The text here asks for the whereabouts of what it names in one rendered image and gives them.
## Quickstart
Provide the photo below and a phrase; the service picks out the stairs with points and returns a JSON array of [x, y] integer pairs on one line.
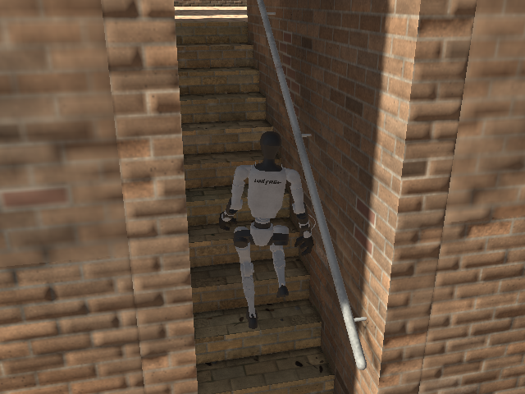
[[223, 116]]

